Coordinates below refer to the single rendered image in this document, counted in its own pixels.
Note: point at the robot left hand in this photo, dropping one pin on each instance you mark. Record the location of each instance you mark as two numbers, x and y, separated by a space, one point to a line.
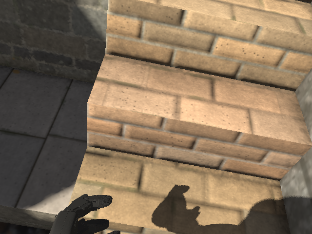
66 221

